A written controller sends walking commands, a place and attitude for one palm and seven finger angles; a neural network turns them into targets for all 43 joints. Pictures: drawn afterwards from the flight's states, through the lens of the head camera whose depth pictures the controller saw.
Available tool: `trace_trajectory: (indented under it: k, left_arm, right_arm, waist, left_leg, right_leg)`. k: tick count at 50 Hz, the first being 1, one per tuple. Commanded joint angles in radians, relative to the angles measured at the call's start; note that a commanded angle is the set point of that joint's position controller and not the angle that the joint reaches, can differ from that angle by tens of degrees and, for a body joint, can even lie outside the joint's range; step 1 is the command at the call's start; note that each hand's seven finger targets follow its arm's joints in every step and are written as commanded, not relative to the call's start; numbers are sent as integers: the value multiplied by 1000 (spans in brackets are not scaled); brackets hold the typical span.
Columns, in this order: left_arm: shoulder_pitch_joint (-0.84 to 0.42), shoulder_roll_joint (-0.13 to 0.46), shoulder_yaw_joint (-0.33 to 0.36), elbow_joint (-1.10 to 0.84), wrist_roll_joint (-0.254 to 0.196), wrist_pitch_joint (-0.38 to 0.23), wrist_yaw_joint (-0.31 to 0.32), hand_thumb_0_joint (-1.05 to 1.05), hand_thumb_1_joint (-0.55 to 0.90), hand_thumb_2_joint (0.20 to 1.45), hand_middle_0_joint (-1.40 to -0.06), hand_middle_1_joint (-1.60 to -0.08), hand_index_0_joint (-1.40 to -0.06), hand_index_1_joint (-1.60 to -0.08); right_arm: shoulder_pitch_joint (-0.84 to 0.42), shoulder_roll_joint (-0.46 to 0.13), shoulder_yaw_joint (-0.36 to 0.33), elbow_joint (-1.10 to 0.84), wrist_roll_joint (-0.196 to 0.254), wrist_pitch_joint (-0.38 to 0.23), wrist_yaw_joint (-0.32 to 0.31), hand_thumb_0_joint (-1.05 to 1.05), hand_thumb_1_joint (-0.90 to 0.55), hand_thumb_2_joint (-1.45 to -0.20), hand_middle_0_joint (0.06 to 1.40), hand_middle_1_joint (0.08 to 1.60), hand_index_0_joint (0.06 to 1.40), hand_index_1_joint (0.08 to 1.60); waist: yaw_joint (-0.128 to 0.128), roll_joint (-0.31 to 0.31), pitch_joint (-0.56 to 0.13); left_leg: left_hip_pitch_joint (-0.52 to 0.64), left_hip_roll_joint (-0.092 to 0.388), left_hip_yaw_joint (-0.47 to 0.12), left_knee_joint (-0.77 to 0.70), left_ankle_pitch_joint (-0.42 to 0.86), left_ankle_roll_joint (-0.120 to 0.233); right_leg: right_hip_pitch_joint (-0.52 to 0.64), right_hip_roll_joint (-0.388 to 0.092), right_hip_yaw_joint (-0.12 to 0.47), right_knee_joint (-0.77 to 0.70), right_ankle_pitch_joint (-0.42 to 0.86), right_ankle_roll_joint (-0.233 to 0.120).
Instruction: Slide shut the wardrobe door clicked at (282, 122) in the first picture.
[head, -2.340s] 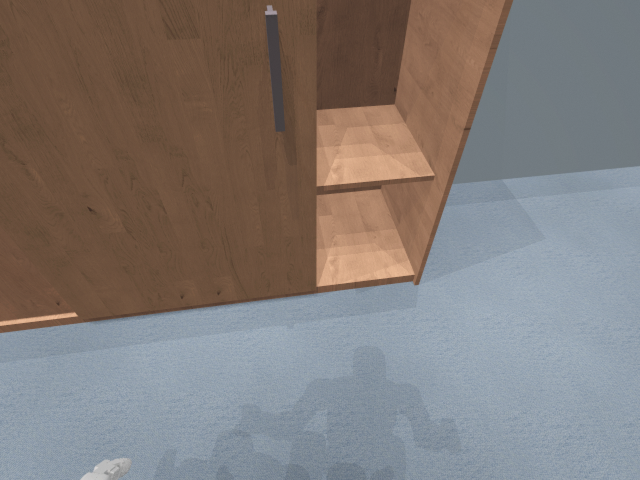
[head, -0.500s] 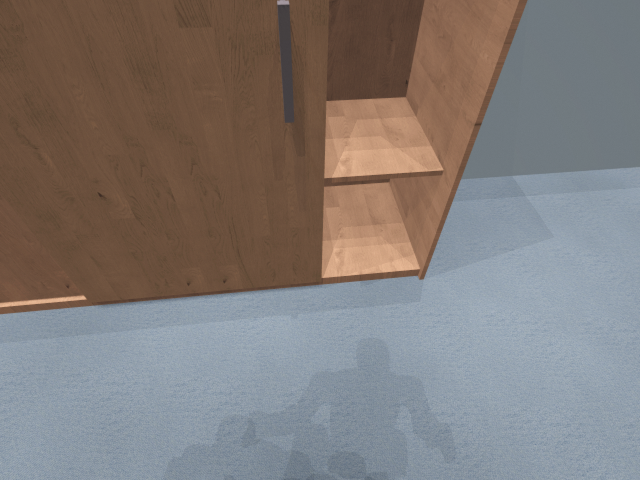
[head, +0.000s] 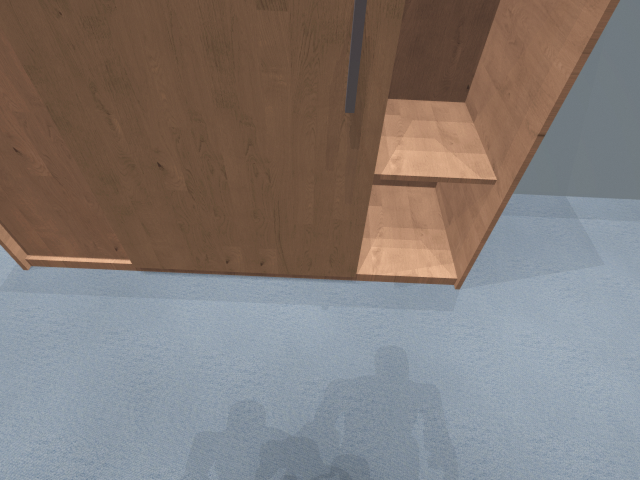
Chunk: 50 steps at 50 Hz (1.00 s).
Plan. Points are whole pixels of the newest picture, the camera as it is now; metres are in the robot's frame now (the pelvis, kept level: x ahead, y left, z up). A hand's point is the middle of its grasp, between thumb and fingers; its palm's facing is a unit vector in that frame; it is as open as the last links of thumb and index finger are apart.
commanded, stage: take the last steps up to it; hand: left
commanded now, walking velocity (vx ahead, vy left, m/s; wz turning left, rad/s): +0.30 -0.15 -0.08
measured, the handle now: (354, 53) +0.88 +0.00 +0.13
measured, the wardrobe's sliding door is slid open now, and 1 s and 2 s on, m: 0.39 0.39 0.39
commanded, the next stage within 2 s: come to a stop and stand still in 0.96 s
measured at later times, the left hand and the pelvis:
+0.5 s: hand (242, 450) +0.19 +0.13 -0.17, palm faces -0.10 -0.98 -0.17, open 7.4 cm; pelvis +0.12 -0.05 +0.00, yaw -4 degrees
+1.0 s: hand (316, 420) +0.24 +0.02 -0.18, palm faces +0.07 -0.99 -0.11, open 7.4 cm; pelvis +0.31 -0.12 +0.00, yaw -2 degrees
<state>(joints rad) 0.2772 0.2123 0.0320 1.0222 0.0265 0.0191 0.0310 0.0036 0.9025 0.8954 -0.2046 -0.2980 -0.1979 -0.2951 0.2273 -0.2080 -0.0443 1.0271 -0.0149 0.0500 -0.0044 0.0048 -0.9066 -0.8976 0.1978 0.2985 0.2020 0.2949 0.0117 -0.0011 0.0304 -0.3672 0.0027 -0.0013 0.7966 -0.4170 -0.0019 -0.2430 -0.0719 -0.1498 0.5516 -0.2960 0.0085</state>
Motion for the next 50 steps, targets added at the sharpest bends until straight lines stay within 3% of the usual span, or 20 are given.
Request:
trace_trajectory:
  k: [1,2,3,4,5,8,11,17,21,23,25,26,27,28,30,32,35,43,47,50]
  left_arm:
    - [5,136,23,-28,1,-16,-6,0,900,900,-200,-300,-200,-300]
    - [10,101,14,-29,-5,-11,-12,0,900,900,-200,-300,-200,-300]
    - [17,45,5,-45,-7,-13,-21,0,900,900,-200,-300,-200,-300]
    - [-39,55,10,-81,2,-14,-25,0,900,900,-200,-300,-200,-300]
    - [-57,74,20,-79,8,-14,-31,0,900,900,-200,-300,-200,-300]
    - [1,68,31,-24,14,-19,-51,0,900,900,-200,-300,-200,-300]
    - [29,31,29,-6,8,-17,-58,0,900,900,-200,-300,-200,-300]
    - [-111,2,30,-47,5,-8,-71,0,900,900,-200,-300,-200,-300]
    - [-184,-11,31,-60,-2,-22,-76,0,900,900,-200,-300,-200,-300]
    - [-159,-3,36,-46,-4,-31,-74,0,900,900,-200,-300,-200,-300]
    - [3,28,49,10,-3,-46,-69,0,900,900,-200,-300,-200,-300]
    - [158,85,63,63,0,-61,-61,0,900,900,-200,-300,-200,-300]
    - [297,201,94,99,7,-76,-43,0,900,900,-200,-300,-200,-300]
    - [331,245,93,107,-12,-74,-31,0,900,900,-200,-300,-200,-300]
    - [175,171,78,77,-10,-72,-24,0,900,900,-200,-300,-200,-300]
    - [53,79,43,44,-8,-75,-19,0,900,900,-200,-300,-200,-300]
    - [40,25,20,42,-1,-92,-15,0,900,900,-200,-300,-200,-300]
    - [154,33,13,76,0,-111,-8,0,900,900,-200,-300,-200,-300]
    - [195,48,15,95,2,-105,-5,0,900,900,-200,-300,-200,-300]
    - [183,59,17,101,-6,-101,-6,0,900,900,-200,-300,-200,-300]
  right_arm:
    - [124,-27,1,-9,-10,-50,4,0,-900,-900,200,300,200,300]
    - [181,-66,-5,13,-13,-60,-2,0,-900,-900,200,300,200,300]
    - [239,-153,-28,22,-21,-69,-8,0,-900,-900,200,300,200,300]
    - [259,-207,-39,14,-26,-71,-20,0,-900,-900,200,300,200,300]
    - [225,-196,-35,9,-24,-72,-23,0,-900,-900,200,300,200,300]
    - [158,-116,-11,-1,-15,-100,-32,0,-900,-900,200,300,200,300]
    - [200,-99,-11,18,-8,-118,-41,0,-900,-900,200,300,200,300]
    - [286,-86,-19,67,-14,-121,-47,0,-900,-900,200,300,200,300]
    - [291,-94,-28,85,-25,-116,-43,0,-900,-900,200,300,200,300]
    - [275,-106,-35,90,-27,-113,-40,0,-900,-900,200,300,200,300]
    - [241,-116,-37,89,-18,-109,-37,0,-900,-900,200,300,200,300]
    - [237,-103,-38,89,-9,-111,-28,0,-900,-900,200,300,200,300]
    - [274,-27,-21,70,3,-114,-15,0,-900,-900,200,300,200,300]
    - [227,-10,-7,24,10,-108,-17,0,-900,-900,200,300,200,300]
    - [116,-11,-21,24,6,-100,-9,0,-900,-900,200,300,200,300]
    - [101,10,-23,26,-8,-88,-6,0,-900,-900,200,300,200,300]
    - [166,39,-20,49,-16,-64,1,0,-900,-900,200,300,200,300]
    - [-46,18,-17,-38,-11,-68,18,0,-900,-900,200,300,200,300]
    - [-124,28,-6,-58,-9,-84,19,0,-900,-900,200,300,200,300]
    - [4,17,-5,-15,-12,-99,3,0,-900,-900,200,300,200,300]
  waist:
    - [-48,-92,12]
    - [-68,57,38]
    - [-86,300,66]
    - [-99,273,148]
    - [-79,158,162]
    - [-31,121,156]
    - [-26,97,72]
    - [-63,122,115]
    - [-80,165,125]
    - [-67,181,104]
    - [17,126,15]
    - [84,30,-81]
    - [126,-265,-223]
    - [118,-330,-249]
    - [99,-226,-91]
    - [19,-53,27]
    - [-39,-82,44]
    - [-12,-50,83]
    - [10,-21,86]
    - [-49,-11,14]
  left_leg:
    - [253,22,84,-274,64,2]
    - [277,87,-66,-399,-51,21]
    - [283,289,-377,-600,-279,92]
    - [229,411,-529,-703,-317,172]
    - [178,408,-499,-714,-325,187]
    - [168,327,-303,-686,-74,132]
    - [294,286,-140,-622,231,132]
    - [331,310,-66,-610,349,145]
    - [308,312,-19,-571,414,123]
    - [277,312,-10,-528,446,109]
    - [237,271,55,-345,570,70]
    - [136,224,102,-137,528,33]
    - [-110,115,175,189,139,-5]
    - [-209,51,82,405,-184,4]
    - [-245,128,17,528,-64,25]
    - [-198,161,17,484,50,18]
    - [-144,151,44,399,134,4]
    - [-269,138,64,136,185,1]
    - [-181,103,102,-49,152,26]
    - [53,20,159,-208,215,56]
  right_leg:
    - [-192,-149,140,-197,-315,-81]
    - [-263,-74,91,-53,-330,-46]
    - [-376,31,-1,202,-292,1]
    - [-450,35,65,364,-262,-7]
    - [-439,-5,133,452,-193,-18]
    - [-425,-30,170,543,-25,0]
    - [-427,-22,149,544,55,25]
    - [-454,-49,104,363,79,40]
    - [-335,-29,50,153,55,22]
    - [-218,1,21,79,42,4]
    - [28,50,-18,-32,104,-19]
    - [261,15,36,-63,121,-43]
    - [513,-250,359,-138,73,-121]
    - [498,-363,570,-242,157,-169]
    - [242,-310,480,-311,-6,-181]
    - [46,-254,332,-328,26,-155]
    - [-38,-189,188,-367,137,-140]
    - [135,-193,180,-371,370,-205]
    - [190,-191,162,-310,536,-199]
    - [192,-132,88,-110,760,-159]
